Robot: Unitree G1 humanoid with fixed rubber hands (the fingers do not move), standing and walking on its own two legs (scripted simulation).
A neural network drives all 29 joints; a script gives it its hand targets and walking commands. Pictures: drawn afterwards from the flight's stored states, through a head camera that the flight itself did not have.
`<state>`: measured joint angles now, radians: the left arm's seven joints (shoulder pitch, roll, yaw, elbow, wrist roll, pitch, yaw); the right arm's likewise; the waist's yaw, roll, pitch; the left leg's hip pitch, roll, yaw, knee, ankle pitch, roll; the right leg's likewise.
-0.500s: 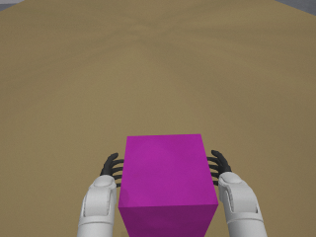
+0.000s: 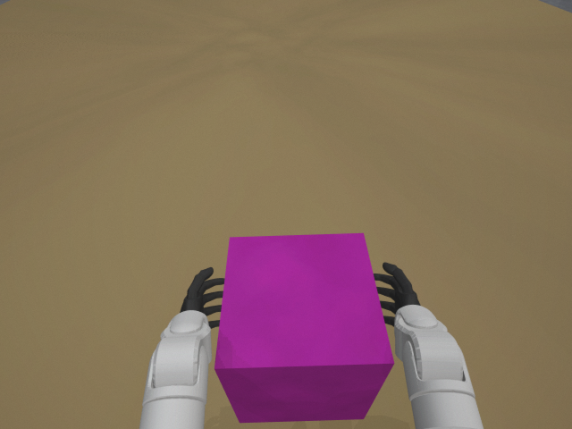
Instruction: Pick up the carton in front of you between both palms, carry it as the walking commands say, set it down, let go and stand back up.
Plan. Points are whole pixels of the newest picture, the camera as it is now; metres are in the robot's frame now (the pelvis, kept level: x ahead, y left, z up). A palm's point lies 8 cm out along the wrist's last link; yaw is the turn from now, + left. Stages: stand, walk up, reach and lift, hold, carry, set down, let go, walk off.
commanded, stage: carry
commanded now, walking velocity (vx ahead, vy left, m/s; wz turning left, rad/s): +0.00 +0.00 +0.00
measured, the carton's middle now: (299, 331) +0.30 +0.00 -0.05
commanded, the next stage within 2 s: hold in 0.54 s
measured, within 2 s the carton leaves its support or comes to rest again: neither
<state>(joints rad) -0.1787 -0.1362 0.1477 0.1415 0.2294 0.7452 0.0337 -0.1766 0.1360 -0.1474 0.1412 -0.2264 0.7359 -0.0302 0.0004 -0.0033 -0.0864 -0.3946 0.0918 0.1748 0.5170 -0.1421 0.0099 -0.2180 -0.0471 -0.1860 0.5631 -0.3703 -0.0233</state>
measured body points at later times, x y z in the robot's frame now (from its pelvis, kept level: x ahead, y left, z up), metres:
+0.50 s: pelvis +0.00 -0.01 +0.00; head -0.02 -0.01 +0.45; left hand +0.29 +0.14 +0.03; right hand +0.29 -0.16 +0.03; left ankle +0.08 +0.12 -0.73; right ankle -0.04 -0.09 -0.73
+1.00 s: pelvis +0.00 +0.04 +0.01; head -0.04 +0.07 +0.46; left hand +0.32 +0.12 +0.04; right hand +0.25 -0.18 +0.04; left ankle +0.08 +0.15 -0.73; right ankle -0.04 -0.09 -0.73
